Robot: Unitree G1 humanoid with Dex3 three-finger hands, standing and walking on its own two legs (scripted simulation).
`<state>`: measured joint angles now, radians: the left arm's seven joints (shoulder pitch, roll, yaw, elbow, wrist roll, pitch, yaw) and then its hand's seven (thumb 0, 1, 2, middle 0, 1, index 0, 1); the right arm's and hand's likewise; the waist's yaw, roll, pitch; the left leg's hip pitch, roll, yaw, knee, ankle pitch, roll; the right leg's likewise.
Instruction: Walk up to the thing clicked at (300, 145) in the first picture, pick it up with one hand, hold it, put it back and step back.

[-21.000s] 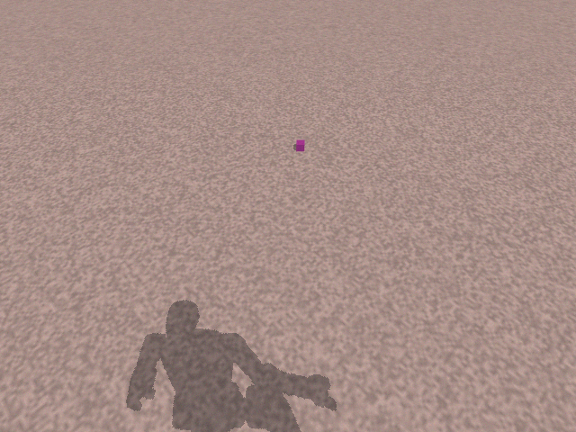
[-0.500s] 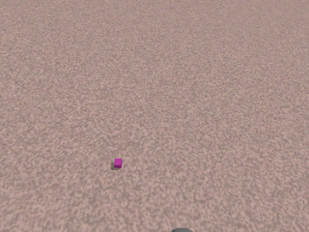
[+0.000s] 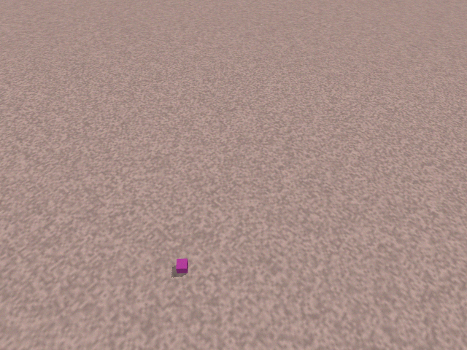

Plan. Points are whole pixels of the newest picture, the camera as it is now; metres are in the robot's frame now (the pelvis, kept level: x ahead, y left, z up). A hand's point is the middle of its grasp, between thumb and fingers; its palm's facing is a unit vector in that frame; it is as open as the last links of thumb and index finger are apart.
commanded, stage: walk up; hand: left
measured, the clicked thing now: (182, 265) +0.60 +0.21 -0.74
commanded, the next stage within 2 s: stand in 0.88 s
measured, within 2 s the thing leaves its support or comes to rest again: neither
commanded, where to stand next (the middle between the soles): +0.23 -0.06 m, yaw +2 degrees
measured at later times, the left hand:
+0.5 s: hand out of the picture +0.13 +0.22 -0.14, palm faces -0.02 -0.94 -0.34, open 7.4 cm
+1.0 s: hand out of the picture +0.12 +0.23 -0.14, palm faces -0.02 -0.94 -0.33, open 7.3 cm
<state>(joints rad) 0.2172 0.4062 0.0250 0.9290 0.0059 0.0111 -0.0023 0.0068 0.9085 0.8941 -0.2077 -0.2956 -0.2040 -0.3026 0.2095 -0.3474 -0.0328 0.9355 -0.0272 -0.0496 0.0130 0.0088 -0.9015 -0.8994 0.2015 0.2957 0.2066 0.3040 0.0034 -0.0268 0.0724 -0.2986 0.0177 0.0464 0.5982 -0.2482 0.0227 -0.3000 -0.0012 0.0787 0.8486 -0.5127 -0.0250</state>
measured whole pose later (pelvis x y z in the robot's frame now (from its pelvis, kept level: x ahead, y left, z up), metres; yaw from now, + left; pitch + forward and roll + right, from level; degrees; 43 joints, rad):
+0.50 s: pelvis +0.03 -0.03 +0.01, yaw +0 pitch -2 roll +0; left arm 0.08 0.34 0.01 1.08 0.00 -0.01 -0.01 0.01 0.91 0.89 -0.21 -0.30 -0.21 -0.30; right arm 0.13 -0.35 0.00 1.09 0.00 -0.02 0.01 0.01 -0.90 -0.90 0.20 0.30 0.20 0.30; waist 0.00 0.01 0.06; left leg -0.21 0.05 0.00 0.46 -0.21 -0.04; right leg -0.17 -0.01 0.00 0.47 -0.27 0.01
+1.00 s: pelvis +0.03 -0.02 +0.02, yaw +0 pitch -2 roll +0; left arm 0.07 0.35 0.01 1.15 0.01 0.00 -0.01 0.01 0.91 0.89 -0.21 -0.30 -0.20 -0.30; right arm 0.07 -0.35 -0.01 1.14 -0.01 -0.01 0.01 0.01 -0.90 -0.90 0.20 0.30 0.20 0.30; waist 0.00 0.00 0.06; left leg -0.15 0.04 0.00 0.34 -0.16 -0.03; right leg -0.10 -0.02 0.00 0.33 -0.20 0.02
